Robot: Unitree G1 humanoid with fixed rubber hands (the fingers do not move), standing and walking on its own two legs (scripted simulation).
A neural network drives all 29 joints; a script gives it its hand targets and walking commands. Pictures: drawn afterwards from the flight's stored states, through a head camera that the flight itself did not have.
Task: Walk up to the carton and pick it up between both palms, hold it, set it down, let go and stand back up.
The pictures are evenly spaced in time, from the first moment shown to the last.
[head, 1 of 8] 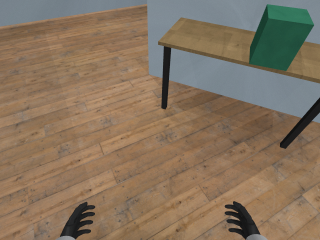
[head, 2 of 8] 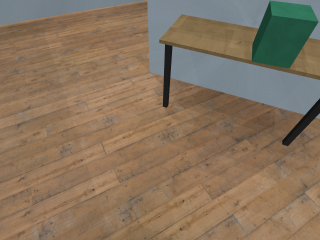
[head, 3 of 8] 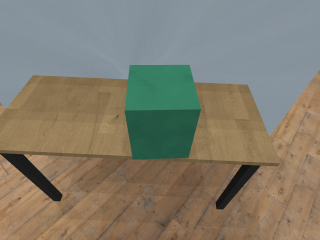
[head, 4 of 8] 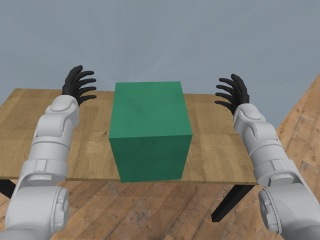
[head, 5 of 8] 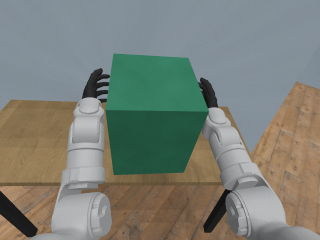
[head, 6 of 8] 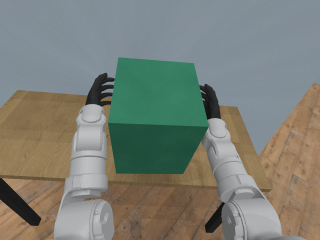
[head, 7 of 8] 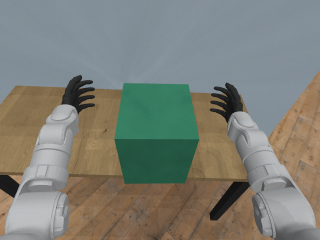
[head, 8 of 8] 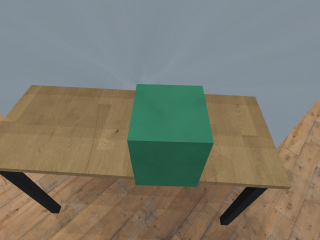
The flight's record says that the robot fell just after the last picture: no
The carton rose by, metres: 0.21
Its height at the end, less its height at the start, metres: +0.00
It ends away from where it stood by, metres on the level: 0.03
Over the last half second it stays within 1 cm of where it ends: yes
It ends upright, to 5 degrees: yes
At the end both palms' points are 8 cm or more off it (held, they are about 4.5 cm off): yes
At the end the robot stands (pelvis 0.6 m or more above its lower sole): yes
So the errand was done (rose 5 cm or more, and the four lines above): yes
